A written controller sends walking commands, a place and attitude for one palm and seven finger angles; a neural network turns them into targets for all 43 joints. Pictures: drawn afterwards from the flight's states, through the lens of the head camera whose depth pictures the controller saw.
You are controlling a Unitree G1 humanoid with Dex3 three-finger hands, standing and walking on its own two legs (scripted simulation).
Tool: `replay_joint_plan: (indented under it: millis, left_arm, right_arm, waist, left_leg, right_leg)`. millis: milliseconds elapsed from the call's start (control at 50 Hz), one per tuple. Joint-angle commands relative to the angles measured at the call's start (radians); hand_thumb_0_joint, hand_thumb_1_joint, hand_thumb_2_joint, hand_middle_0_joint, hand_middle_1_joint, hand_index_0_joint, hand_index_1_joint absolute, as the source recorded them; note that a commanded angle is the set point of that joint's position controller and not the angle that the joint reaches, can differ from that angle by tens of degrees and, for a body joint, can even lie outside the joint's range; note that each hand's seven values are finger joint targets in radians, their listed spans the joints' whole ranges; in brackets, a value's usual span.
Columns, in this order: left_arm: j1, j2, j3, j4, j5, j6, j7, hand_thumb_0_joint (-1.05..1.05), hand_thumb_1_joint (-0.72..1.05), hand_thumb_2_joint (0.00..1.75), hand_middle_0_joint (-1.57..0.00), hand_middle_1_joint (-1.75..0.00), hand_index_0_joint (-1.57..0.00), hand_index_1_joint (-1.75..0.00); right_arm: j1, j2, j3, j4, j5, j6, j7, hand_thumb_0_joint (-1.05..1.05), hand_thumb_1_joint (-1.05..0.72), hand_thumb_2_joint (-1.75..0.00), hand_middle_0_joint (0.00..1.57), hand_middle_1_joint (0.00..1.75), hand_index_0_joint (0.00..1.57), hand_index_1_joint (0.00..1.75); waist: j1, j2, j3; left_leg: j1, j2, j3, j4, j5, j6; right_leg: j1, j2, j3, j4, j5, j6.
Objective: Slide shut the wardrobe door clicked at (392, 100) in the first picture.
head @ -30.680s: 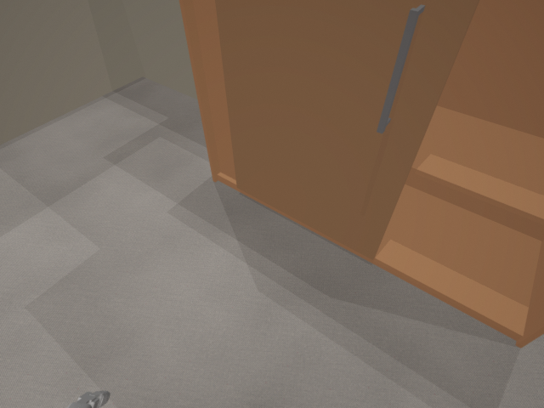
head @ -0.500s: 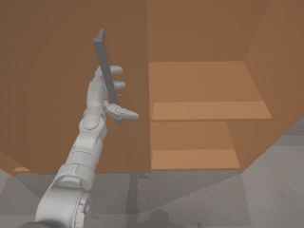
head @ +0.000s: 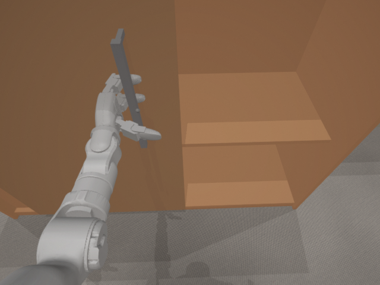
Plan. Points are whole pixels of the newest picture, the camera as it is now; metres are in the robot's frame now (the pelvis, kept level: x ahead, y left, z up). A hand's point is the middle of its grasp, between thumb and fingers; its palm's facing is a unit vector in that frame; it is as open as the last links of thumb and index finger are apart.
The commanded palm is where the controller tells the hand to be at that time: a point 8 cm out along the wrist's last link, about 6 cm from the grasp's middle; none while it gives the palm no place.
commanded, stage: move the hooked fingers beside the handle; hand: left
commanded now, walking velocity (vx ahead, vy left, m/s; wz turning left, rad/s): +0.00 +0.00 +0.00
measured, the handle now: (134, 99) +0.51 +0.13 +0.10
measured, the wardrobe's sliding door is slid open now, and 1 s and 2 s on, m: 0.59 0.59 0.59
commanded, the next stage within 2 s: feel for the door with the fingertips in 1.52 s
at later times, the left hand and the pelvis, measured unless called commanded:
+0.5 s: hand (122, 110) +0.46 +0.14 +0.12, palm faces +0.02 -1.00 +0.00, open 14.0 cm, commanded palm +0.44 +0.19 +0.11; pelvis +0.00 +0.01 +0.00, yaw +0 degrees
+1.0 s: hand (118, 107) +0.47 +0.15 +0.12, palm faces +0.01 -1.00 -0.01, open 14.0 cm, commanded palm +0.44 +0.20 +0.11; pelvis +0.01 +0.01 +0.00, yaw +0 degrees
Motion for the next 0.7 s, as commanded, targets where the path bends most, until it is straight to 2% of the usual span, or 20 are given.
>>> replay_joint_plan:
  millis: [0,20,40,100,120,160,200,280,300,340,360,380,400,440,480,520,560,580,620,680]
  left_arm:
    - [-0.487,0.205,0.047,-0.170,0.000,-0.076,-0.002,0.00,-0.50,0.30,-0.30,-1.20,-0.30,-1.20]
    - [-0.507,0.190,0.034,-0.173,-0.001,-0.079,-0.006,0.00,-0.50,0.30,-0.30,-1.20,-0.30,-1.20]
    - [-0.517,0.223,0.059,-0.174,-0.001,-0.086,-0.008,0.00,-0.50,0.30,-0.30,-1.20,-0.30,-1.20]
    - [-0.505,0.239,0.070,-0.184,-0.002,-0.101,-0.017,0.00,-0.50,0.30,-0.30,-1.20,-0.30,-1.20]
    - [-0.501,0.231,0.069,-0.180,-0.007,-0.100,-0.022,0.00,-0.50,0.30,-0.30,-1.20,-0.30,-1.20]
    - [-0.476,0.264,0.096,-0.171,-0.011,-0.098,-0.034,0.00,-0.50,0.30,-0.30,-1.20,-0.30,-1.20]
    - [-0.484,0.246,0.075,-0.140,-0.011,-0.090,-0.046,0.00,-0.50,0.30,-0.30,-1.20,-0.30,-1.20]
    - [-0.480,0.266,0.091,-0.200,-0.020,-0.098,-0.062,0.00,-0.50,0.30,-0.30,-1.20,-0.30,-1.20]
    - [-0.457,0.260,0.082,-0.190,-0.020,-0.095,-0.067,0.00,-0.50,0.30,-0.30,-1.20,-0.30,-1.20]
    - [-0.478,0.224,0.050,-0.172,-0.025,-0.088,-0.074,0.00,-0.50,0.30,-0.30,-1.20,-0.30,-1.20]
    - [-0.496,0.234,0.054,-0.166,-0.023,-0.087,-0.073,0.00,-0.50,0.30,-0.30,-1.20,-0.30,-1.20]
    - [-0.515,0.223,0.048,-0.174,-0.027,-0.086,-0.073,0.00,-0.50,0.30,-0.30,-1.20,-0.30,-1.20]
    - [-0.503,0.273,0.091,-0.167,-0.025,-0.087,-0.069,0.00,-0.50,0.30,-0.30,-1.20,-0.30,-1.20]
    - [-0.518,0.261,0.074,-0.156,-0.023,-0.084,-0.073,0.00,-0.50,0.30,-0.30,-1.20,-0.30,-1.20]
    - [-0.518,0.305,0.111,-0.150,-0.018,-0.092,-0.072,0.00,-0.50,0.30,-0.30,-1.20,-0.30,-1.20]
    - [-0.525,0.272,0.077,-0.161,-0.015,-0.100,-0.080,0.00,-0.50,0.30,-0.30,-1.20,-0.30,-1.20]
    - [-0.534,0.264,0.074,-0.147,-0.020,-0.099,-0.084,0.00,-0.50,0.30,-0.30,-1.20,-0.30,-1.20]
    - [-0.523,0.286,0.095,-0.130,-0.021,-0.096,-0.085,0.00,-0.50,0.30,-0.30,-1.20,-0.30,-1.20]
    - [-0.526,0.310,0.110,-0.109,-0.018,-0.088,-0.089,0.00,-0.50,0.30,-0.30,-1.20,-0.30,-1.20]
    - [-0.528,0.296,0.100,-0.140,-0.019,-0.090,-0.097,0.00,-0.50,0.30,-0.30,-1.20,-0.30,-1.20]
  right_arm:
    - [0.056,-0.138,-0.043,-0.082,0.003,-0.033,-0.011,0.00,-0.90,-0.90,0.20,0.30,0.20,0.30]
    - [0.053,-0.136,-0.042,-0.085,0.006,-0.035,-0.010,0.00,-0.90,-0.90,0.20,0.30,0.20,0.30]
    - [0.057,-0.140,-0.046,-0.080,0.006,-0.035,-0.012,0.00,-0.90,-0.90,0.20,0.30,0.20,0.30]
    - [0.067,-0.141,-0.046,-0.084,0.002,-0.036,-0.013,0.00,-0.90,-0.90,0.20,0.30,0.20,0.30]
    - [0.067,-0.139,-0.047,-0.084,0.004,-0.037,-0.011,0.00,-0.90,-0.90,0.20,0.30,0.20,0.30]
    - [0.071,-0.144,-0.048,-0.084,0.006,-0.036,-0.012,0.00,-0.90,-0.90,0.20,0.30,0.20,0.30]
    - [0.076,-0.146,-0.045,-0.082,0.006,-0.033,-0.013,0.00,-0.90,-0.90,0.20,0.30,0.20,0.30]
    - [0.077,-0.145,-0.048,-0.091,0.006,-0.035,-0.012,0.00,-0.90,-0.90,0.20,0.30,0.20,0.30]
    - [0.078,-0.147,-0.050,-0.091,0.007,-0.033,-0.013,0.00,-0.90,-0.90,0.20,0.30,0.20,0.30]
    - [0.078,-0.146,-0.049,-0.085,0.011,-0.032,-0.012,0.00,-0.90,-0.90,0.20,0.30,0.20,0.30]
    - [0.082,-0.150,-0.049,-0.079,0.011,-0.032,-0.013,0.00,-0.90,-0.90,0.20,0.30,0.20,0.30]
    - [0.081,-0.149,-0.050,-0.081,0.009,-0.035,-0.014,0.00,-0.90,-0.90,0.20,0.30,0.20,0.30]
    - [0.085,-0.155,-0.051,-0.078,0.007,-0.033,-0.016,0.00,-0.90,-0.90,0.20,0.30,0.20,0.30]
    - [0.082,-0.152,-0.046,-0.078,0.009,-0.032,-0.016,0.00,-0.90,-0.90,0.20,0.30,0.20,0.30]
    - [0.088,-0.155,-0.048,-0.076,0.006,-0.033,-0.018,0.00,-0.90,-0.90,0.20,0.30,0.20,0.30]
    - [0.084,-0.151,-0.046,-0.080,0.006,-0.034,-0.017,0.00,-0.90,-0.90,0.20,0.30,0.20,0.30]
    - [0.088,-0.152,-0.045,-0.078,0.004,-0.034,-0.016,0.00,-0.90,-0.90,0.20,0.30,0.20,0.30]
    - [0.092,-0.157,-0.047,-0.075,0.005,-0.032,-0.018,0.00,-0.90,-0.90,0.20,0.30,0.20,0.30]
    - [0.097,-0.161,-0.046,-0.074,0.005,-0.028,-0.019,0.00,-0.90,-0.90,0.20,0.30,0.20,0.30]
    - [0.100,-0.156,-0.047,-0.082,0.002,-0.026,-0.017,0.00,-0.90,-0.90,0.20,0.30,0.20,0.30]
  waist:
    - [-0.019,-0.068,-0.297]
    - [-0.029,-0.067,-0.302]
    - [-0.026,-0.064,-0.312]
    - [-0.014,-0.041,-0.359]
    - [-0.022,-0.054,-0.357]
    - [-0.014,-0.051,-0.355]
    - [-0.023,-0.057,-0.312]
    - [-0.014,-0.022,-0.374]
    - [-0.013,-0.025,-0.360]
    - [-0.034,-0.030,-0.315]
    - [-0.036,-0.033,-0.308]
    - [-0.040,-0.031,-0.312]
    - [-0.022,-0.016,-0.318]
    - [-0.037,-0.019,-0.312]
    - [-0.028,-0.034,-0.334]
    - [-0.032,0.005,-0.340]
    - [-0.038,-0.011,-0.333]
    - [-0.036,-0.033,-0.338]
    - [-0.035,-0.019,-0.334]
    - [-0.032,0.001,-0.368]
  left_leg:
    - [0.093,-0.033,-0.014,-0.076,0.156,0.016]
    - [0.098,-0.031,-0.012,-0.074,0.150,0.018]
    - [0.100,-0.032,-0.013,-0.070,0.145,0.018]
    - [0.116,-0.030,-0.017,-0.070,0.188,0.015]
    - [0.120,-0.028,-0.013,-0.067,0.192,0.017]
    - [0.107,-0.028,-0.009,-0.067,0.184,0.017]
    - [0.082,-0.030,-0.011,-0.073,0.159,0.017]
    - [0.125,-0.026,-0.014,-0.069,0.197,0.016]
    - [0.124,-0.025,-0.016,-0.068,0.212,0.015]
    - [0.127,-0.020,-0.021,-0.067,0.192,0.014]
    - [0.123,-0.019,-0.027,-0.072,0.174,0.013]
    - [0.128,-0.020,-0.025,-0.071,0.169,0.015]
    - [0.124,-0.022,-0.027,-0.071,0.177,0.013]
    - [0.123,-0.021,-0.026,-0.069,0.176,0.015]
    - [0.121,-0.020,-0.031,-0.066,0.187,0.014]
    - [0.148,-0.019,-0.036,-0.062,0.213,0.011]
    - [0.145,-0.017,-0.039,-0.060,0.209,0.010]
    - [0.141,-0.016,-0.041,-0.058,0.212,0.011]
    - [0.131,-0.016,-0.040,-0.055,0.221,0.010]
    - [0.156,-0.015,-0.040,-0.045,0.273,0.008]
  right_leg:
    - [0.143,0.017,0.017,-0.091,0.210,0.008]
    - [0.130,0.020,0.020,-0.092,0.205,0.010]
    - [0.133,0.018,0.025,-0.093,0.199,0.010]
    - [0.160,0.020,0.018,-0.077,0.232,0.004]
    - [0.152,0.023,0.021,-0.079,0.242,0.008]
    - [0.160,0.022,0.025,-0.082,0.240,0.008]
    - [0.146,0.021,0.021,-0.089,0.214,0.008]
    - [0.157,0.024,0.021,-0.081,0.239,0.005]
    - [0.156,0.024,0.017,-0.079,0.247,0.002]
    - [0.102,0.027,0.012,-0.085,0.218,0.006]
    - [0.089,0.027,0.009,-0.086,0.193,0.006]
    - [0.088,0.026,0.012,-0.089,0.188,0.008]
    - [0.102,0.025,0.011,-0.085,0.189,0.002]
    - [0.089,0.025,0.013,-0.086,0.192,0.006]
    - [0.102,0.025,0.013,-0.078,0.199,0.005]
    - [0.080,0.027,0.009,-0.069,0.210,0.002]
    - [0.071,0.027,0.008,-0.070,0.204,0.004]
    - [0.074,0.028,0.007,-0.068,0.206,0.004]
    - [0.068,0.027,0.007,-0.063,0.214,0.004]
    - [0.079,0.027,0.005,-0.053,0.255,0.002]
